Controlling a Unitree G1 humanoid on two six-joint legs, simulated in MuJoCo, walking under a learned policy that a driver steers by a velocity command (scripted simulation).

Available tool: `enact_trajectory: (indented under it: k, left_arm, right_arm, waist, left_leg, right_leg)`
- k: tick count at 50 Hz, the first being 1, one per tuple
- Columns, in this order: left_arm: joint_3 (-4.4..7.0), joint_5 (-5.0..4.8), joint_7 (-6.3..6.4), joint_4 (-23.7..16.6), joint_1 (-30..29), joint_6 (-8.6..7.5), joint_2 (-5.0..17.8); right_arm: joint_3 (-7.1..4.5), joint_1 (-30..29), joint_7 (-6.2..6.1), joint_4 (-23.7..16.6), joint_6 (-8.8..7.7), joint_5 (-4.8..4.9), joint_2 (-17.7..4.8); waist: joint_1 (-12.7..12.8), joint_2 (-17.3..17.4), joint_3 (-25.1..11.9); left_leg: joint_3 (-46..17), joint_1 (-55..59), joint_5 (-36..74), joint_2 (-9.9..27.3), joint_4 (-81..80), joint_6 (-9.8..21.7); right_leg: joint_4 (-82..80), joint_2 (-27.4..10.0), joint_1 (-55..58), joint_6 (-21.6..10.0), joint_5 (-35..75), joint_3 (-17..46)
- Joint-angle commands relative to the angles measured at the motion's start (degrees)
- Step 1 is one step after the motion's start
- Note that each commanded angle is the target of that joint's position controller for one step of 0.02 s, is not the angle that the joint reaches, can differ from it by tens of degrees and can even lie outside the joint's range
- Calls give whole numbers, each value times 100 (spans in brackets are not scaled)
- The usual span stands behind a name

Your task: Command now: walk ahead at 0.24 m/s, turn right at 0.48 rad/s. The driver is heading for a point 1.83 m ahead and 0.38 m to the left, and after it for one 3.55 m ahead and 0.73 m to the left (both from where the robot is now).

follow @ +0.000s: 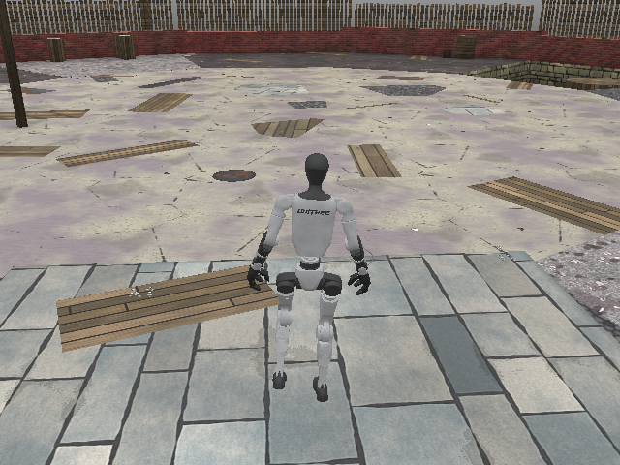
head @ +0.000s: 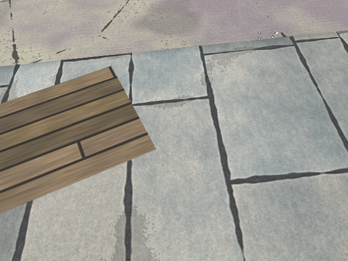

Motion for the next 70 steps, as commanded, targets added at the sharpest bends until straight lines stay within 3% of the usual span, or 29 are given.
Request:
enact_trajectory:
  k: [1,14,16,18,19,20,21,22,24,26,30,38,40,42,43,44,45,46,47,48,49,54,58,62,66,67,68,69,70]
  left_arm:
    - [221,49,30,-135,412,-141,918]
    - [167,148,101,302,825,-575,915]
    - [169,141,98,329,709,-602,940]
    - [144,88,79,341,543,-601,933]
    - [84,100,75,329,557,-615,805]
    - [-46,43,49,-19,423,-639,452]
    - [-36,201,31,-70,466,-655,474]
    - [-2,255,0,-37,246,-649,683]
    - [-15,195,-80,-55,13,-694,670]
    - [-53,289,-117,-21,83,-560,601]
    - [-99,280,-136,-299,-494,-385,496]
    - [-277,152,-175,-948,-2160,-451,353]
    - [-262,124,-129,-974,-2018,-479,480]
    - [-147,103,-11,-652,-979,-518,784]
    - [-82,89,71,-442,-120,-577,929]
    - [6,210,184,-334,747,-639,1196]
    - [135,362,210,-321,908,-622,1615]
    - [141,173,135,-236,810,-536,1346]
    - [55,103,96,-271,297,-533,875]
    - [-14,97,52,-258,13,-554,554]
    - [-43,120,45,-181,-32,-576,476]
    - [-10,-9,-23,237,381,-711,567]
    - [71,-11,-2,371,638,-617,700]
    - [154,11,-43,447,947,-572,845]
    - [215,8,0,398,858,-527,912]
    - [173,-33,-13,316,789,-566,717]
    - [47,-153,-12,60,804,-601,182]
    - [79,-88,16,-56,1058,-528,361]
    - [134,44,25,111,1039,-422,579]
  right_arm:
    - [-100,-391,33,-410,-171,-14,-443]
    - [27,-850,218,-634,-468,84,-304]
    - [31,-686,223,-662,-484,89,-287]
    - [-27,160,168,-412,-527,72,-313]
    - [-146,1004,107,-143,-579,37,-579]
    - [-313,1886,40,-101,-625,-53,-1270]
    - [-293,1790,83,-35,-619,93,-1339]
    - [-244,1394,110,-74,-584,182,-1022]
    - [-159,850,115,-253,-586,167,-662]
    - [-105,793,76,-243,-640,215,-529]
    - [-149,1246,15,-61,-697,282,-636]
    - [-149,1985,-136,209,-614,209,-595]
    - [-166,1790,-185,178,-619,186,-669]
    - [-189,1412,-167,87,-653,159,-795]
    - [-199,1240,-112,58,-690,197,-859]
    - [-130,1255,-59,-47,-752,234,-594]
    - [12,2156,-77,-72,-738,392,118]
    - [-30,2282,-104,84,-685,193,-406]
    - [-50,1822,-78,103,-654,104,-457]
    - [-17,1326,-33,-8,-661,42,-413]
    - [-12,1063,15,-100,-645,21,-359]
    - [123,715,128,-307,-526,-109,-83]
    - [280,-419,154,-703,-553,-26,49]
    - [290,-960,93,-893,-609,73,-89]
    - [180,-237,-36,-748,-742,54,-320]
    - [75,422,-115,-629,-822,-29,-632]
    - [-48,1160,-195,-616,-821,-154,-1147]
    - [-145,1130,-203,-521,-693,-58,-1331]
    - [-42,791,-169,-618,-663,-16,-792]
  waist:
    - [221,-893,-4]
    - [376,-669,448]
    - [231,-681,438]
    - [-239,-453,56]
    - [-568,-49,-465]
    - [-822,1056,-1026]
    - [-514,1199,-811]
    - [-347,398,-292]
    - [-118,-138,55]
    - [27,57,-18]
    - [-32,25,-3]
    - [-544,201,107]
    - [-362,234,52]
    - [112,245,-438]
    - [562,148,-862]
    - [852,-218,-1530]
    - [382,-1624,-2271]
    - [344,-1273,-2294]
    - [188,-694,-1237]
    - [182,-341,-688]
    - [88,-424,-404]
    - [-173,-716,-305]
    - [54,-751,11]
    - [244,-708,-90]
    - [-181,-536,-300]
    - [-484,-102,-702]
    - [-729,868,-1415]
    - [-472,1404,-1322]
    - [-288,576,-728]
  left_leg:
    - [3,-1154,157,19,-518,-58]
    - [147,-575,187,64,-1910,569]
    - [329,-23,166,-47,-2193,707]
    - [630,1542,386,-488,-2803,879]
    - [197,2678,214,-364,-3001,1045]
    - [-2492,3790,-1258,1261,-3885,1653]
    - [-4494,4000,-1259,1805,-4633,1968]
    - [-3784,3562,-1208,1694,-4416,1964]
    - [-2542,2684,290,1140,-4416,1698]
    - [-1897,2378,1586,733,-4504,1570]
    - [-1516,2286,3005,477,-4512,1584]
    - [-1754,2785,4208,355,-4144,1261]
    - [-1895,2823,4484,444,-3965,1158]
    - [-1845,2615,5653,294,-3042,925]
    - [-1721,2347,5531,94,-2011,828]
    - [-1512,1674,4053,-153,-702,806]
    - [-787,79,-710,-1011,1226,630]
    - [-693,-377,-1127,-892,1852,679]
    - [-684,-544,-547,-625,1882,657]
    - [-603,-552,-250,-485,1638,648]
    - [-535,-545,-193,-348,1394,635]
    - [-55,-336,-165,-4,226,339]
    - [180,-149,679,74,-1282,123]
    - [227,362,1149,-107,-2045,77]
    - [128,1789,822,-235,-3063,258]
    - [-507,2708,411,373,-3384,457]
    - [-2152,3930,-849,1885,-3850,812]
    - [-3802,3745,-1662,2467,-4423,1277]
    - [-3403,3203,-2020,2246,-4415,1327]
  right_leg:
    - [-1179,-1465,896,-785,-1651,1937]
    - [-1363,-1970,770,-734,-1063,1131]
    - [-1135,-1966,609,-607,-305,804]
    - [36,-1648,124,-336,1592,147]
    - [1428,-1294,-319,-139,2234,-342]
    - [3632,-625,-1757,259,828,-979]
    - [4435,-39,-3114,315,-1809,-470]
    - [4835,-544,-3399,238,-1371,-69]
    - [4428,-909,-3064,285,-543,-130]
    - [4132,-989,-2717,510,-322,-265]
    - [3733,-907,-2989,816,23,-538]
    - [1654,-476,-2850,730,1081,-686]
    - [1186,-398,-2230,560,1024,-553]
    - [965,-125,-669,340,585,-542]
    - [646,-300,416,204,803,-449]
    - [589,-1243,1698,-11,-26,389]
    - [493,-2980,3134,-803,55,2945]
    - [-47,-2960,2677,-1082,-500,4149]
    - [-287,-2633,1727,-1007,-842,3310]
    - [-412,-2311,1043,-904,-513,2583]
    - [-514,-2024,657,-788,-11,2069]
    - [-773,-1531,55,-865,1572,1245]
    - [-1063,-1290,-467,-761,938,985]
    - [-777,-1319,-374,-580,1108,1131]
    - [279,-1135,-541,-263,977,1363]
    - [1360,-756,-932,-86,719,1071]
    - [3016,-181,-1915,150,-824,249]
    - [3912,43,-2918,173,-2092,-215]
    - [4434,-427,-3061,117,-1765,7]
